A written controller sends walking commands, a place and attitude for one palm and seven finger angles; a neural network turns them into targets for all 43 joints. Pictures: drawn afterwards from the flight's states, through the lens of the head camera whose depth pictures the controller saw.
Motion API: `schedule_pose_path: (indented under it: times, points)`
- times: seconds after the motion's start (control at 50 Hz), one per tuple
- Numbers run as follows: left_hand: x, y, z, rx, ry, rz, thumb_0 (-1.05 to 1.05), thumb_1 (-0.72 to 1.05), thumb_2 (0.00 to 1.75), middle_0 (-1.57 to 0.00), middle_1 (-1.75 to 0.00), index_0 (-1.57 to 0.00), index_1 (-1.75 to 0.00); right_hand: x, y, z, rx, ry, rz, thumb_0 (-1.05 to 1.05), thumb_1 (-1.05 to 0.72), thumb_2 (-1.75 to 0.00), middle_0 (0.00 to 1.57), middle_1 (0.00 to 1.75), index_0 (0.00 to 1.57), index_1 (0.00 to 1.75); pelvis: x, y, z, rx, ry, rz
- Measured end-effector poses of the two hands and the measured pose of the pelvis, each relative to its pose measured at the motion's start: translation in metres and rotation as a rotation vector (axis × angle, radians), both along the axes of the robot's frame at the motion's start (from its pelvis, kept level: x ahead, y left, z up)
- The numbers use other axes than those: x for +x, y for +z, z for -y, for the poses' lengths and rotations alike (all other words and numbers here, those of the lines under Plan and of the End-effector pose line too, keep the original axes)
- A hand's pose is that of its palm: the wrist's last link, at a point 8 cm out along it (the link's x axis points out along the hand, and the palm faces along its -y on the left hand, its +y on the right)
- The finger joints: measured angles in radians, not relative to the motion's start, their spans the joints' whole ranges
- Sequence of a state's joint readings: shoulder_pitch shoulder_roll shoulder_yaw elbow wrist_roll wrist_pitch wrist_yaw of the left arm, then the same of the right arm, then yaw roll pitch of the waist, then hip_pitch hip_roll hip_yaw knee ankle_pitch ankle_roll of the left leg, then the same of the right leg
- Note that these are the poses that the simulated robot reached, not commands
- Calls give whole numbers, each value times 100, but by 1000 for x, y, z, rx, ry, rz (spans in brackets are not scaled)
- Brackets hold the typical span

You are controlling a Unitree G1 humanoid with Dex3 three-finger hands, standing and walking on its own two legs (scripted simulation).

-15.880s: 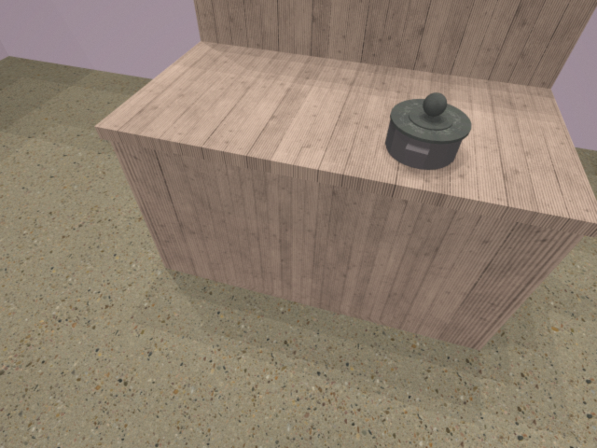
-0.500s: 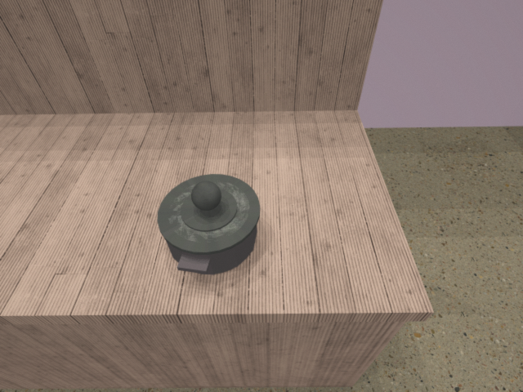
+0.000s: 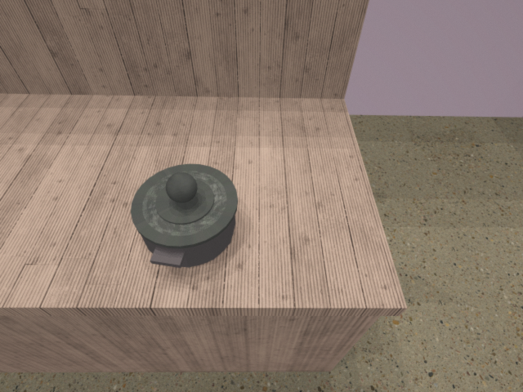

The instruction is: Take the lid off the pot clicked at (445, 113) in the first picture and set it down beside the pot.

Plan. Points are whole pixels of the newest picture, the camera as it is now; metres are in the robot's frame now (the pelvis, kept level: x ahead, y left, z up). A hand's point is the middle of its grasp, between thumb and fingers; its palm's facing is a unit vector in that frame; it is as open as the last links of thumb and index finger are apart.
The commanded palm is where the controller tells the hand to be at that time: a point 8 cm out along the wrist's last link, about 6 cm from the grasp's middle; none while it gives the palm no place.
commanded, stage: look again from close up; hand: left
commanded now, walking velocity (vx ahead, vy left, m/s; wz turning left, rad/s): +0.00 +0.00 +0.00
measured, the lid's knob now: (181, 187) +0.43 +0.17 +0.05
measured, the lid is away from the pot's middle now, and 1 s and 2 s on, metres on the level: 0.00 0.00 0.00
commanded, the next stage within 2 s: lift the closed hand beside the body in 0.54 s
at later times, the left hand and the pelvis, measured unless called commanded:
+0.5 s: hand out of the picture -0.01 +0.15 -0.18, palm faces +0.02 -0.99 -0.17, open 7.4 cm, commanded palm none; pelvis +0.00 -0.01 +0.00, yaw +0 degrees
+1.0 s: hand out of the picture +0.11 +0.18 -0.06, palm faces +0.19 -0.96 -0.19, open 5.0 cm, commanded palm +0.07 +0.23 -0.04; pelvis -0.02 -0.01 +0.00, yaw +2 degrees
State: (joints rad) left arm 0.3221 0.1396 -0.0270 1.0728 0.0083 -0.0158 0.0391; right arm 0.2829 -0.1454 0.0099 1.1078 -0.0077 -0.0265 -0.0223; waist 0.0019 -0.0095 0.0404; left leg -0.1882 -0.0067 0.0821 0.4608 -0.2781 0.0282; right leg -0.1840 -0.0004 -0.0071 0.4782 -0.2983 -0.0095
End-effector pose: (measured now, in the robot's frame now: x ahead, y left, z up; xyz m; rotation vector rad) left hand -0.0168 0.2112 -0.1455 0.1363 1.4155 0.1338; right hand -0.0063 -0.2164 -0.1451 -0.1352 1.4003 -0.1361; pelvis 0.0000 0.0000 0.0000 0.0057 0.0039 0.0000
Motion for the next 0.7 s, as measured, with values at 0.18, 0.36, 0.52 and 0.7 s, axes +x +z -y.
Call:
schedule_pose_path:
  times: [0.18, 0.36, 0.52, 0.7]
  points:
    - [3, 0, 7, -1, 4, 2, 0, 91, 90, -20, -30, -20, -30, -4, 0, 1, 7, -10, -22, 1, -92, -90, 20, 30, 20, 30, 3, 1, 6, 0, 2, 2]
    - [4, -1, 9, -1, 7, 7, 0, 92, 90, -20, -30, -20, -30, -6, 1, 3, 6, -12, -30, 1, -92, -90, 20, 30, 20, 30, 3, 1, 9, -1, 4, 2]
    - [2, -1, 10, -7, 9, 0, 0, 91, 90, -20, -30, -20, -30, -8, 1, 1, 6, -13, -36, 1, -92, -90, 20, 30, 20, 30, 2, 2, 9, -3, 2, 1]
    - [13, 10, -2, 43, 15, 84, 3, 95, 90, -21, -31, -21, -31, -3, 5, 4, -9, -9, 38, 2, -93, -90, 20, 30, 20, 30, 0, 0, 4, -11, 3, 2]
